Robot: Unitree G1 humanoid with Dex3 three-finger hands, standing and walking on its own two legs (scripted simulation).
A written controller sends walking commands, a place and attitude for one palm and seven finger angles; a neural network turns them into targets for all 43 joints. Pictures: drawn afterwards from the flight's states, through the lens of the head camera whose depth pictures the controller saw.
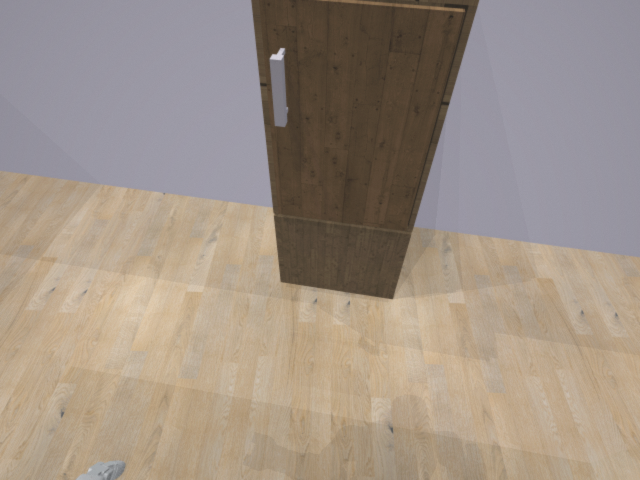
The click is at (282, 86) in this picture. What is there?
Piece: cupboard door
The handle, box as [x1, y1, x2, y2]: [269, 48, 287, 126]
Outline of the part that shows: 280,48 277,54 272,54 269,59 275,125 284,126 286,123 287,107 285,103 283,65 284,48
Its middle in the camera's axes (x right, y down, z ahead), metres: -0.09 -0.33 +0.85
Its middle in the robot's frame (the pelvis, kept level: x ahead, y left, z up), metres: +0.86 +0.13 +0.06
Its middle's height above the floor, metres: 0.83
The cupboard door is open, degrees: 0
